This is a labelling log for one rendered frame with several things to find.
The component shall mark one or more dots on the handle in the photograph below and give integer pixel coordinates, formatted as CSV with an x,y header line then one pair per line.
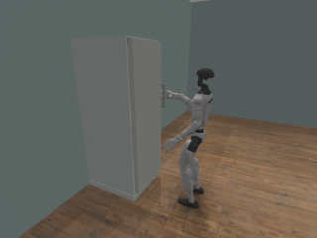
x,y
163,95

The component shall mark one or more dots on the right robot hand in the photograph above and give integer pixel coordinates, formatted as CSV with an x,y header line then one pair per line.
x,y
169,94

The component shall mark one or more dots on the robot left upper arm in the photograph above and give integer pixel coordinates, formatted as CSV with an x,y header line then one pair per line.
x,y
198,102

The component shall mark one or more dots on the fridge door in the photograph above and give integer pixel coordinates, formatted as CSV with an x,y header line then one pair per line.
x,y
144,61

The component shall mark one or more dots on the robot left forearm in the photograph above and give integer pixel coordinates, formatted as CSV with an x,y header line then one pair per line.
x,y
190,130

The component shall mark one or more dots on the robot right shin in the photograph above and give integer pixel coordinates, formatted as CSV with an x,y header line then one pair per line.
x,y
195,175

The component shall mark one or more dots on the left robot hand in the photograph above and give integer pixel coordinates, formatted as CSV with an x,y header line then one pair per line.
x,y
171,143

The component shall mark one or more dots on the robot left thigh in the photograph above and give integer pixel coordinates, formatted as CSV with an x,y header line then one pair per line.
x,y
186,153

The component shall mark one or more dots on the robot right forearm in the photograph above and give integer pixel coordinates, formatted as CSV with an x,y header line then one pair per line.
x,y
181,97

